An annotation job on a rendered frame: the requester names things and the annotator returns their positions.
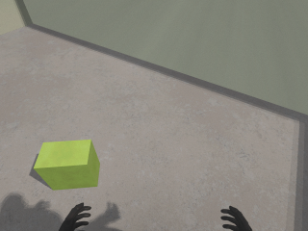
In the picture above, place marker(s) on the right robot hand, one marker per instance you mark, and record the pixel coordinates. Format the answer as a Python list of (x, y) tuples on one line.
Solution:
[(238, 219)]

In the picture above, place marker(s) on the carton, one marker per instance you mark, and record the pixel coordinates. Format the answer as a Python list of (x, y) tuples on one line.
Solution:
[(66, 165)]

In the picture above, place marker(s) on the left robot hand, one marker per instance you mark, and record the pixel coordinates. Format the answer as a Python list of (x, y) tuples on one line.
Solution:
[(70, 223)]

